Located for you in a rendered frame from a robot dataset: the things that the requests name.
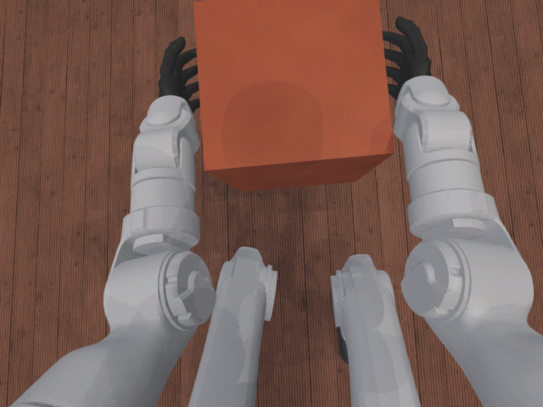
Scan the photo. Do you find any left robot shin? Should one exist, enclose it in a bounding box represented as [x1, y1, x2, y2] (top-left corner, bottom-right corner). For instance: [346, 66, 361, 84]
[216, 247, 266, 294]

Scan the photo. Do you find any left robot forearm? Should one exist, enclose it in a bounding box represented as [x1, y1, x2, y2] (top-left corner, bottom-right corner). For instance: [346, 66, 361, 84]
[104, 95, 200, 312]

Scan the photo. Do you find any robot right foot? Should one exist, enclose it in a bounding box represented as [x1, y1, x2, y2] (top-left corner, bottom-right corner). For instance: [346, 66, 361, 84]
[331, 288, 349, 364]

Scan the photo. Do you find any robot right hand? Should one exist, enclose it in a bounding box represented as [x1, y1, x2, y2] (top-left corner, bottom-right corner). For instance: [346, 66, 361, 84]
[382, 16, 431, 102]

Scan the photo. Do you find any robot left upper arm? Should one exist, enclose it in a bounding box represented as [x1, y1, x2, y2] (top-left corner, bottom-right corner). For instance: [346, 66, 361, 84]
[9, 248, 216, 407]

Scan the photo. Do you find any robot left hand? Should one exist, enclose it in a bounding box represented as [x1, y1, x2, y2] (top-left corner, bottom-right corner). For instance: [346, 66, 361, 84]
[158, 36, 200, 112]

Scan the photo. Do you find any carton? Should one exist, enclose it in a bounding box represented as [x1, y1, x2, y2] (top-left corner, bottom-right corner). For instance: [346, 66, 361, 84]
[193, 0, 395, 192]

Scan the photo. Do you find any right robot forearm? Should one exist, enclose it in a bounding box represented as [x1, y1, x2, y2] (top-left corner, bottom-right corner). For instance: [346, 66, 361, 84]
[393, 75, 522, 258]

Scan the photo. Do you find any robot right upper arm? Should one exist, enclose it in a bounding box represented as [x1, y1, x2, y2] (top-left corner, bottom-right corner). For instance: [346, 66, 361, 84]
[400, 236, 543, 407]

